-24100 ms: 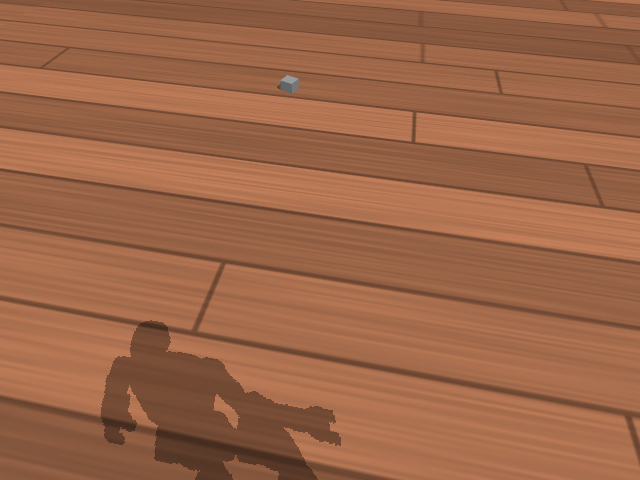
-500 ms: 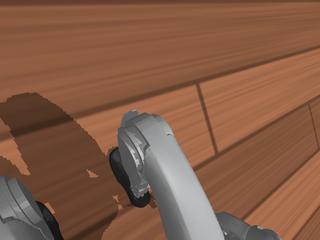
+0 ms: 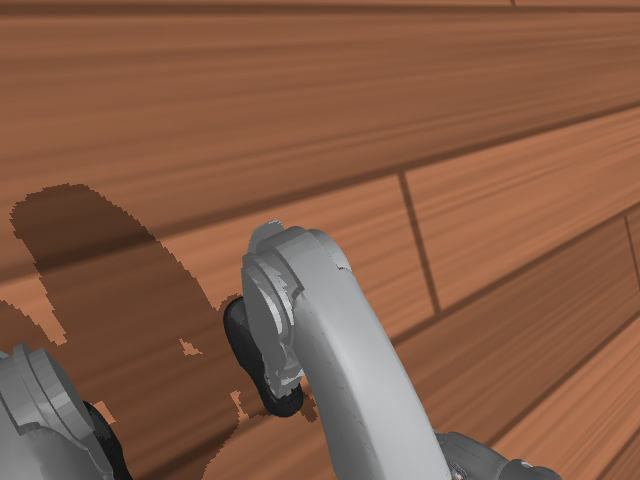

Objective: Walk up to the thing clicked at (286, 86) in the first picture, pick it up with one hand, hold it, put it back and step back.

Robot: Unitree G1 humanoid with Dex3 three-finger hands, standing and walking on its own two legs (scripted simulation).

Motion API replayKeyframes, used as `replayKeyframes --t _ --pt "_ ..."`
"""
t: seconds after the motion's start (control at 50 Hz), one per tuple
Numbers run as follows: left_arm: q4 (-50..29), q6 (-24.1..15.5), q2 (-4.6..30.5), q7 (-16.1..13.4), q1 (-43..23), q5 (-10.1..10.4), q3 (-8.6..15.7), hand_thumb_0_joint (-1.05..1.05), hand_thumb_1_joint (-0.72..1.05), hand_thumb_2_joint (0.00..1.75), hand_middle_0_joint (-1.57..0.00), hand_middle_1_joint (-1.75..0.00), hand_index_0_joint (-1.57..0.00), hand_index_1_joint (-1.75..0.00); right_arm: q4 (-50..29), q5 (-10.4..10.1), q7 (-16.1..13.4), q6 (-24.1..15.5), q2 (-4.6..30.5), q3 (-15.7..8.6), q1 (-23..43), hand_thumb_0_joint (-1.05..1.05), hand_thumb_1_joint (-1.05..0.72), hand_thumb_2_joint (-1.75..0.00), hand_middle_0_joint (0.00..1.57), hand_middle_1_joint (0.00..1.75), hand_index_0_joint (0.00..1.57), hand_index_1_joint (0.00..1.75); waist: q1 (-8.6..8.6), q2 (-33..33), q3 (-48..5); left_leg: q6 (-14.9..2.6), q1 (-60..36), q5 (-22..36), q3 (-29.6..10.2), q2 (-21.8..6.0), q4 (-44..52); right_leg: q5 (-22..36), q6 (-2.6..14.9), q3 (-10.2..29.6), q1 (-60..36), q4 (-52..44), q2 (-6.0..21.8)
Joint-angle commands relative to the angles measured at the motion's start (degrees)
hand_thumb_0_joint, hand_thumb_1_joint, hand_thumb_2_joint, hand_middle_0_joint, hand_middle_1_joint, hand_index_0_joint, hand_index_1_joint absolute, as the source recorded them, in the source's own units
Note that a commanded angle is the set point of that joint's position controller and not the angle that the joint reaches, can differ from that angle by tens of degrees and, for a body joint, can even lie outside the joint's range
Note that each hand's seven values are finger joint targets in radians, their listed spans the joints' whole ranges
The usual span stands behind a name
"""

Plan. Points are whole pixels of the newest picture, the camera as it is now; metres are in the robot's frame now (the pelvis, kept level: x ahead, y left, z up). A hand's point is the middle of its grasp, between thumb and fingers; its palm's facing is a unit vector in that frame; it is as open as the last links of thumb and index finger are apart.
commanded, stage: settle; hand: left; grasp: from above
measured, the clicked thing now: out of the picture +0.46 +0.29 -0.27
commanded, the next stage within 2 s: lift in 1.10 s
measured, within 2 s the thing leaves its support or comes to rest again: leaves its support in 0.56 s
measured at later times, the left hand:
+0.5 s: hand out of the picture +0.45 +0.28 -0.25, palm faces -0.03 -0.46 -0.89, open 11.2 cm
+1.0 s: hand out of the picture +0.44 +0.30 -0.17, palm faces -0.07 -0.43 -0.90, open 11.2 cm
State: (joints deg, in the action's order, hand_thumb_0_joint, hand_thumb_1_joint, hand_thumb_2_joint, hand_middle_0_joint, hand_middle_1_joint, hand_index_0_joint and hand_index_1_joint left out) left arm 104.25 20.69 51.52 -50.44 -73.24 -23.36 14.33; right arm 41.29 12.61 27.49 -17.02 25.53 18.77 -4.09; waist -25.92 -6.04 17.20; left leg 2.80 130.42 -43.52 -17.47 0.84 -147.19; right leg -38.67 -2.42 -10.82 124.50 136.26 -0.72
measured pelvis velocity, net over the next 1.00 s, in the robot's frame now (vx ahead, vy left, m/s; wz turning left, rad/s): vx -0.01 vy -0.01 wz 0.04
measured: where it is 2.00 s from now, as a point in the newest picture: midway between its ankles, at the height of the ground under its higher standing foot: (199, 429)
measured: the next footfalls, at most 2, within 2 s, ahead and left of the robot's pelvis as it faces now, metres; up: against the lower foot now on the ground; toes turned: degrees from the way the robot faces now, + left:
none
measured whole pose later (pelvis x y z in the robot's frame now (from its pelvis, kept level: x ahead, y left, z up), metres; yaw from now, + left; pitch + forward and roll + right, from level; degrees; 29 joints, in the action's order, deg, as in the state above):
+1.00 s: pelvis -0.01 -0.01 +0.03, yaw +2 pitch +31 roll -11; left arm 96.8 29.0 43.3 -46.0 -74.0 -30.4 18.1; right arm 47.6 9.4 27.9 -15.3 22.3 9.8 -6.3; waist -21.4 -1.1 9.0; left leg 2.4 129.5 -40.5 -13.0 -0.9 -138.5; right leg -36.1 -1.6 -7.9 125.5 130.2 -0.7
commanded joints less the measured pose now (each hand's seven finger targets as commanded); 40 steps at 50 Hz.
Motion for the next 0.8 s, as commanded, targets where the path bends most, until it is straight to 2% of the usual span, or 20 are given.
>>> replayKeyframes --t 0.0,0.04,0.06,0.12,0.18,0.24,0.3,0.34,0.36,0.4,0.44,0.46,0.54,0.58,0.6,0.64,0.66,0.68,0.7,0.78 --pt "-4.2 -0.8 3.7 -1.1 -14.6 -0.2 -1.8 0.00 0.31 0.83 -0.75 -0.68 -0.72 -0.71 3.0 0.1 0.3 0.3 19.3 -4.4 -11.5 0.00 -0.88 -0.89 0.20 0.30 0.20 0.30 -7.22 24.1 -37.7 -3.96 -23.5 12.3 6.2 -1.1 14.2 17.6 1.64 -6.7 -23.5 -12.6 -2.1" --pt "-3.7 -0.8 4.1 -1.2 -14.7 -0.8 -1.8 0.00 0.31 0.82 -0.76 -0.66 -0.72 -0.69 3.3 0.0 0.2 0.2 19.1 -4.7 -11.5 0.00 -0.88 -0.89 0.20 0.30 0.20 0.30 -6.70 24.5 -37.1 -4.07 -23.0 12.3 5.9 -1.2 14.2 17.5 1.78 -6.6 -22.6 -12.8 -2.0" --pt "-3.5 -0.7 4.0 -1.4 -14.4 -0.7 -1.6 0.00 0.34 0.83 -0.79 -0.74 -0.77 -0.76 3.3 0.0 0.3 0.1 19.5 -4.6 -11.7 0.00 -0.89 -0.90 0.20 0.30 0.20 0.30 -6.76 24.6 -37.4 -4.02 -24.1 12.0 5.6 -1.3 14.5 17.3 1.84 -6.8 -22.9 -12.4 -1.9" --pt "-4.6 -0.7 3.2 -1.2 -14.6 -0.4 -1.8 0.00 0.53 0.93 -0.96 -0.73 -0.93 -0.77 3.2 0.3 0.3 0.3 18.8 -4.7 -11.2 0.00 -0.90 -0.90 0.20 0.30 0.20 0.30 -6.86 25.1 -37.6 -3.96 -25.0 11.5 5.6 -1.1 14.9 16.3 2.13 -7.0 -22.5 -12.0 -1.8" --pt "-3.8 -0.6 3.1 -1.3 -14.1 -1.2 -2.1 0.00 0.56 0.92 -0.99 -0.72 -0.95 -0.76 3.1 0.0 0.4 0.2 19.0 -4.8 -11.5 0.00 -0.90 -0.90 0.20 0.30 0.20 0.30 -6.63 25.4 -38.0 -3.84 -25.0 11.7 5.5 -1.4 15.1 16.8 2.28 -6.8 -22.2 -12.2 -2.0" --pt "-4.5 -0.7 2.9 -1.4 -14.3 -0.1 -1.8 0.00 0.56 0.89 -0.98 -0.71 -0.95 -0.74 2.7 0.2 0.6 0.1 19.1 -4.9 -10.8 0.00 -0.89 -0.90 0.20 0.30 0.20 0.30 -6.48 24.4 -37.6 -4.08 -24.5 12.1 5.7 -1.3 14.4 17.0 1.99 -6.8 -22.1 -11.9 -1.6" --pt "-3.7 -0.8 3.7 -1.5 -13.5 -1.0 -1.3 0.00 0.63 0.93 -1.05 -0.70 -1.01 -0.74 2.4 -0.4 0.8 0.3 19.0 -5.1 -12.2 0.00 -0.89 -0.90 0.20 0.30 0.20 0.30 -6.07 24.6 -38.2 -4.15 -23.7 12.2 5.8 -1.6 14.6 17.8 2.01 -6.2 -22.4 -12.7 -1.8" --pt "-4.4 -0.9 3.4 -1.8 -14.2 -0.6 -1.0 0.00 0.63 0.94 -1.03 -0.74 -1.00 -0.78 2.3 -0.4 1.1 0.1 19.6 -5.5 -13.4 0.00 -0.89 -0.90 0.20 0.30 0.20 0.30 -6.19 25.0 -40.9 -3.90 -25.6 14.4 6.1 -1.5 14.8 19.5 1.71 -6.2 -24.9 -12.6 -2.0" --pt "-6.0 -0.8 3.9 -1.9 -14.6 -0.5 -0.9 0.00 0.66 0.93 -1.05 -0.74 -1.02 -0.77 2.6 -0.4 1.3 0.2 18.9 -5.4 -11.9 0.00 -0.90 -0.90 0.20 0.30 0.20 0.30 -5.03 25.0 -40.2 -3.97 -24.5 13.5 6.4 -1.6 14.8 19.1 1.79 -6.2 -24.5 -12.5 -1.7" --pt "-7.1 -0.3 4.9 -2.4 -14.8 -0.6 0.5 0.00 0.70 0.96 -1.08 -0.77 -1.05 -0.80 2.7 -0.5 1.5 0.2 18.2 -5.6 -12.7 0.00 -0.89 -0.90 0.20 0.30 0.20 0.30 -4.10 26.6 -41.8 -3.90 -25.5 13.8 6.9 -1.7 15.6 19.5 1.94 -5.9 -25.6 -12.9 -1.7" --pt "-8.8 0.4 2.6 -2.1 -16.0 0.9 0.2 0.00 0.65 0.96 -1.05 -0.75 -1.02 -0.79 2.5 -0.1 1.6 0.1 17.9 -5.9 -12.4 0.00 -0.89 -0.90 0.20 0.30 0.20 0.30 -4.65 27.6 -42.0 -3.73 -27.8 13.8 6.7 -1.7 15.4 19.4 1.84 -5.9 -24.6 -12.5 -1.3" --pt "-11.2 0.6 2.8 -2.0 -17.1 1.4 0.5 0.00 0.63 0.96 -1.03 -0.75 -1.00 -0.79 2.7 -0.1 1.7 0.1 17.8 -6.2 -11.8 0.00 -0.89 -0.90 0.20 0.30 0.20 0.30 -4.28 28.6 -42.6 -3.58 -28.9 13.9 6.9 -1.7 15.7 19.4 1.89 -6.1 -24.7 -12.0 -1.0" --pt "-15.8 2.5 6.3 -2.3 -17.9 -2.4 2.2 0.00 0.66 0.88 -1.04 -0.70 -1.02 -0.73 2.9 -1.1 1.7 1.3 17.2 -7.5 -12.5 0.00 -0.89 -0.90 0.20 0.30 0.20 0.30 -2.34 31.5 -45.6 -3.75 -28.7 15.4 8.1 -2.2 16.9 21.7 2.18 -4.3 -25.3 -13.3 -0.9" --pt "-17.0 3.6 6.3 -2.0 -17.9 -3.8 2.9 0.00 0.61 0.84 -0.99 -0.69 -0.97 -0.71 2.8 -1.6 1.9 1.9 17.2 -8.4 -13.0 0.00 -0.88 -0.89 0.20 0.30 0.20 0.30 -2.21 32.3 -47.6 -3.45 -30.1 16.9 8.3 -2.2 17.3 22.9 2.06 -4.0 -25.0 -13.4 -1.0" --pt "-17.3 4.2 5.0 -1.6 -18.6 -4.1 2.4 0.00 0.62 0.87 -0.99 -0.70 -0.97 -0.72 3.5 -1.2 2.0 2.1 16.2 -8.3 -12.6 0.00 -0.88 -0.89 0.20 0.30 0.20 0.30 -2.42 31.3 -46.9 -3.50 -29.3 16.7 8.9 -2.0 17.3 23.0 1.93 -4.0 -25.8 -13.5 -0.8" --pt "-18.4 4.9 4.8 -1.1 -17.9 -4.9 3.1 0.00 0.62 0.91 -1.00 -0.72 -0.98 -0.74 3.3 -2.0 2.1 2.4 16.6 -9.6 -14.2 0.00 -0.88 -0.89 0.20 0.30 0.20 0.30 -1.91 31.9 -48.3 -3.44 -30.5 17.0 8.5 -2.2 18.1 22.7 2.06 -3.8 -25.1 -13.7 -1.0" --pt "-17.6 5.6 3.8 -0.7 -18.1 -5.5 2.3 0.00 0.62 0.89 -0.99 -0.71 -0.98 -0.73 4.6 -1.9 2.2 2.6 16.1 -9.7 -13.3 0.00 -0.88 -0.89 0.20 0.30 0.20 0.30 -1.85 30.4 -47.9 -3.45 -29.5 16.4 9.0 -2.1 18.3 22.4 1.82 -3.9 -25.0 -14.4 -1.0" --pt "-17.0 6.0 2.9 -0.4 -17.3 -5.9 2.4 0.00 0.62 0.93 -1.00 -0.72 -0.98 -0.75 4.0 -2.2 2.2 2.6 16.2 -10.1 -14.7 0.00 -0.88 -0.89 0.20 0.30 0.20 0.30 -2.36 30.4 -48.6 -3.42 -30.2 17.3 8.8 -2.1 18.5 22.9 1.82 -3.7 -24.9 -14.6 -1.2" --pt "-16.7 6.4 3.3 -0.5 -16.2 -6.3 3.2 0.00 0.66 0.92 -1.03 -0.71 -1.01 -0.74 3.7 -2.7 2.2 2.7 16.8 -11.0 -14.6 0.00 -0.88 -0.89 0.20 0.30 0.20 0.30 -1.39 30.4 -49.4 -3.16 -30.4 16.6 8.1 -2.4 19.5 22.0 2.04 -3.8 -24.2 -14.7 -1.1" --pt "-15.6 7.6 -0.9 1.0 -17.1 -6.4 1.3 0.00 0.67 0.96 -1.03 -0.74 -1.01 -0.77 6.3 -3.1 2.1 2.8 15.2 -12.0 -15.9 0.00 -0.87 -0.89 0.20 0.30 0.20 0.30 -1.60 27.4 -47.4 -3.32 -27.5 13.7 8.2 -2.4 20.8 19.4 1.89 -3.5 -22.3 -16.3 -1.2"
